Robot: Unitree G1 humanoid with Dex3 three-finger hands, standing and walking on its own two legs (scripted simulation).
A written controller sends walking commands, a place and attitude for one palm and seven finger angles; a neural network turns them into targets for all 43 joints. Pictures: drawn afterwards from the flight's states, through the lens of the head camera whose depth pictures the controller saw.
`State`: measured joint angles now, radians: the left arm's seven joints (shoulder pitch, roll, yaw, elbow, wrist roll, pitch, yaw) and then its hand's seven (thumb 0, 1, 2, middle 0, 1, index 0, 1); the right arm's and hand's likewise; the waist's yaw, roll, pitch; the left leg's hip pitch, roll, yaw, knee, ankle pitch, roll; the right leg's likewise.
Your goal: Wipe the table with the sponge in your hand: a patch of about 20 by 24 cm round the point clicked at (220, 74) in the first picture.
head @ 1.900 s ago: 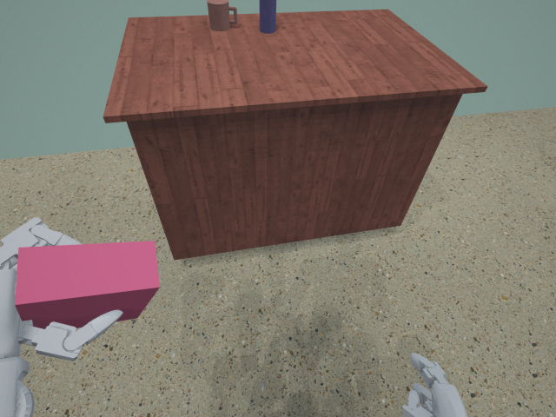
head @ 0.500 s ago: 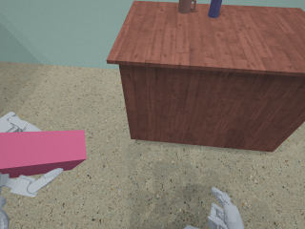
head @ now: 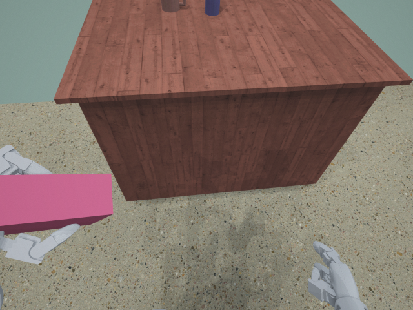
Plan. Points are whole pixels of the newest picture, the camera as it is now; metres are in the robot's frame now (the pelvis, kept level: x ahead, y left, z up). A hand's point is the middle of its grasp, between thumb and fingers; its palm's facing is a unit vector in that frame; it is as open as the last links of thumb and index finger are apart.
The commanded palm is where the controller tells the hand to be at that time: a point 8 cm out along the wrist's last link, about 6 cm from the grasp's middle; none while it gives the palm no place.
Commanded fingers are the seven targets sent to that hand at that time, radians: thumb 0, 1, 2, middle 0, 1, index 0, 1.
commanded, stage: turn to face it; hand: left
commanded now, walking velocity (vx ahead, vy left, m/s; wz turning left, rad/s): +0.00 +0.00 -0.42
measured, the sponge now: (69, 204) +0.23 +0.20 +0.16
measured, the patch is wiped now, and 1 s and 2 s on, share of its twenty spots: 0.00 0.00 0.00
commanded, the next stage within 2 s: take the last steps up to it in 0.30 s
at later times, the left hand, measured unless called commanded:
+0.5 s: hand (114, 208) +0.23 +0.14 +0.16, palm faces +0.16 -0.86 -0.48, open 9.6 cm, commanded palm +0.17 +0.21 +0.18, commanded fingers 0.00 0.10 1.30 -1.20 -1.60 -1.20 -1.60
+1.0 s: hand (78, 228) +0.19 +0.18 +0.17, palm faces +0.28 -0.86 -0.42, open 9.6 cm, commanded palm +0.15 +0.22 +0.18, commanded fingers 0.00 0.10 1.30 -1.20 -1.60 -1.20 -1.60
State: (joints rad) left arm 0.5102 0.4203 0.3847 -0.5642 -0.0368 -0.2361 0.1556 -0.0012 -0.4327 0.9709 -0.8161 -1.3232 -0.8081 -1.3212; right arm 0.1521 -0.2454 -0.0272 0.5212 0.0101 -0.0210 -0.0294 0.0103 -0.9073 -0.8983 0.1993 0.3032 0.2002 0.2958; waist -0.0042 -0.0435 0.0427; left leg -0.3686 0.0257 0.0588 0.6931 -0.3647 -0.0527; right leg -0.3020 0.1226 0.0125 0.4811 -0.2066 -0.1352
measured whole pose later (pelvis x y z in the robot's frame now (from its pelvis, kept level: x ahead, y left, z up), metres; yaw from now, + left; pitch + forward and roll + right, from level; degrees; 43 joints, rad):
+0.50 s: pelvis -0.04 -0.03 -0.01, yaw -11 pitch -1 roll +1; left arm 0.47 0.36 0.34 -0.49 -0.02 -0.19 0.13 0.00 -0.43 0.97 -0.82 -1.32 -0.81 -1.32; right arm 0.19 -0.19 0.02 0.60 0.01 -0.04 -0.02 0.01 -0.90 -0.90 0.21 0.30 0.21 0.30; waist -0.03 0.03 0.09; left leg -0.42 0.08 0.04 1.00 -0.46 -0.05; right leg -0.32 0.03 -0.05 0.59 -0.27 -0.08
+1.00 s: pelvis -0.05 -0.03 +0.00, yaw -10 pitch -1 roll +0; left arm 0.45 0.35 0.33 -0.39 0.02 -0.20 0.15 0.00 -0.43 0.97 -0.82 -1.32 -0.81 -1.32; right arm 0.26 -0.16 0.02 0.63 0.00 -0.13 -0.05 0.01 -0.90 -0.90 0.20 0.30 0.20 0.30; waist 0.01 0.01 -0.02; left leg -0.19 0.04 0.09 0.46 -0.26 0.02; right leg -0.44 -0.03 -0.09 0.94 -0.39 0.01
